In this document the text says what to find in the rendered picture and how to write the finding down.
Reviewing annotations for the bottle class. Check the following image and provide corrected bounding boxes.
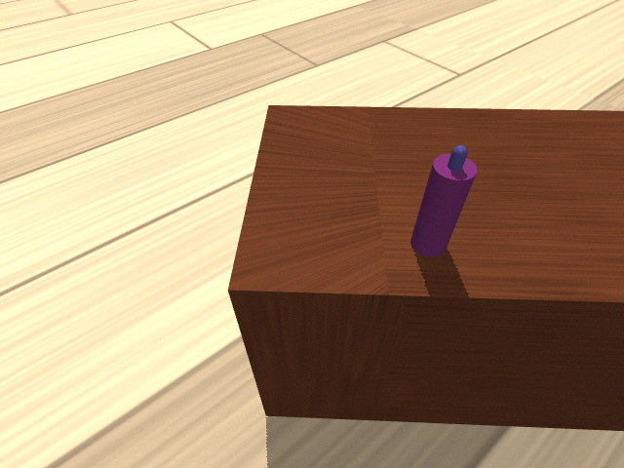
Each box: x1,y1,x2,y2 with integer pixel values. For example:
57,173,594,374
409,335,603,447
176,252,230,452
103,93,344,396
410,145,477,257

